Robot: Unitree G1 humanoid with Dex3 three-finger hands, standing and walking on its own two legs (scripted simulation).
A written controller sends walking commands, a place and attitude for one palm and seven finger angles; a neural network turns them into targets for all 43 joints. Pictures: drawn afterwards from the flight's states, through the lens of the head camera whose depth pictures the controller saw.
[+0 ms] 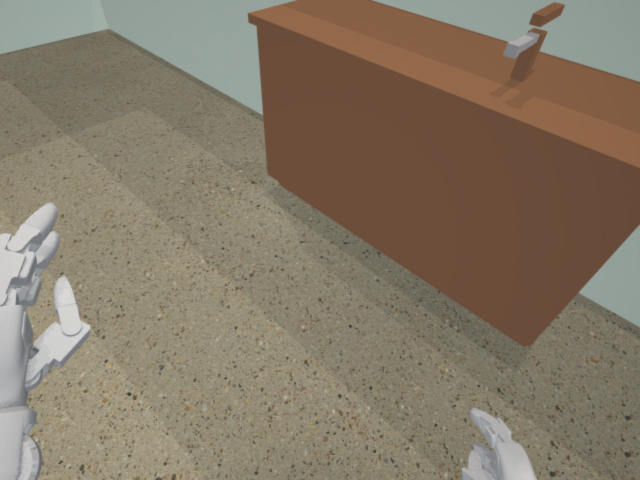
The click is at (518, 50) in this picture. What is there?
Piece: tap's lever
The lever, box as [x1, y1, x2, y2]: [503, 41, 522, 58]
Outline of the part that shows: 510,41 507,43 503,55 514,58 518,55 522,44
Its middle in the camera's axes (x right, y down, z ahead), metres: +0.45 -0.44 +0.91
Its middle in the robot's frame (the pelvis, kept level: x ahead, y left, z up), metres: +1.02 -0.38 +0.14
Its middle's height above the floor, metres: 0.91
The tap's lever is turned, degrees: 0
